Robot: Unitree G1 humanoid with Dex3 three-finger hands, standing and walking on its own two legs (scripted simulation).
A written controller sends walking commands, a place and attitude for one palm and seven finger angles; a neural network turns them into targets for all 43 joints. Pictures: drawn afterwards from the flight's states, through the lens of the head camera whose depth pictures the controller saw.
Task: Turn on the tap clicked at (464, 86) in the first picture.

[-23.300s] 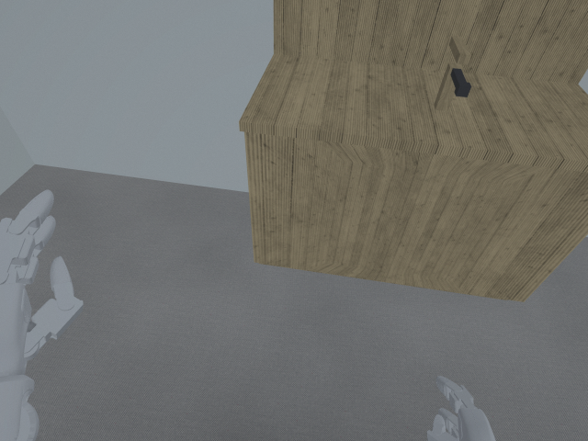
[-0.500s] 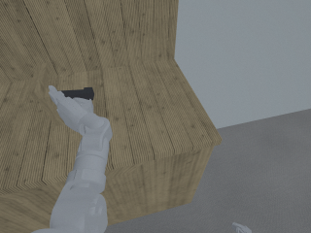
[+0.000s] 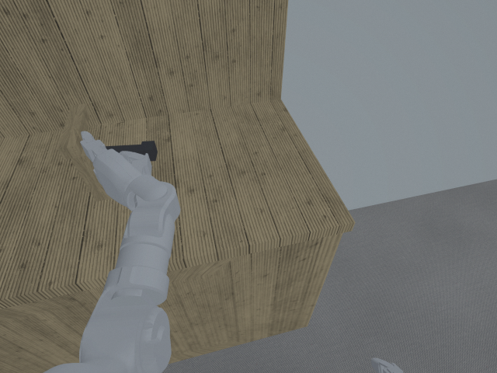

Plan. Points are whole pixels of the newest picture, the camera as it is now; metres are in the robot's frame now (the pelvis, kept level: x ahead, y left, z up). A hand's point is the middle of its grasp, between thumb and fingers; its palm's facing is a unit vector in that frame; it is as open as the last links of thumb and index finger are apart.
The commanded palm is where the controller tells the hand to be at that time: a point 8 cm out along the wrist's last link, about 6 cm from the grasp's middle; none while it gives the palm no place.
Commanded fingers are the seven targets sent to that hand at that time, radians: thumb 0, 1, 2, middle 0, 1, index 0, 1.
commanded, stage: lift the hand up off the lever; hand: left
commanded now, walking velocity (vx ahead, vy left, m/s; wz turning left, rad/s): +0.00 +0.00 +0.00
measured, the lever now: (148, 151) +0.50 +0.21 +0.10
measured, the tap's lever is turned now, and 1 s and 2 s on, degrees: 80 80 80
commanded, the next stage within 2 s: draw the hand back beside the body in 1.22 s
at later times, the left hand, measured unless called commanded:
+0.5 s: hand (146, 154) +0.42 +0.18 +0.16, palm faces +0.78 -0.62 -0.05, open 7.8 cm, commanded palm +0.36 +0.20 +0.16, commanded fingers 0.00 0.90 0.90 -0.15 -0.15 -0.15 -0.15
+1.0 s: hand (138, 147) +0.41 +0.19 +0.18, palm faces +0.78 -0.62 -0.04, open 7.8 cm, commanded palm +0.35 +0.20 +0.18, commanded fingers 0.00 0.90 0.90 -0.15 -0.15 -0.15 -0.15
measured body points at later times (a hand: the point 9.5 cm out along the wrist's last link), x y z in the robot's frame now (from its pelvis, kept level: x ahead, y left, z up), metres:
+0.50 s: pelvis +0.00 +0.00 +0.00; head -0.01 -0.02 +0.45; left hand +0.37 +0.21 +0.16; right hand +0.14 -0.24 -0.12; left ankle +0.02 +0.14 -0.72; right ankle +0.00 -0.09 -0.72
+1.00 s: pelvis +0.00 -0.01 +0.01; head -0.01 -0.03 +0.46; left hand +0.36 +0.22 +0.18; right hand +0.17 -0.24 -0.10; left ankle +0.02 +0.14 -0.72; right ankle +0.00 -0.09 -0.72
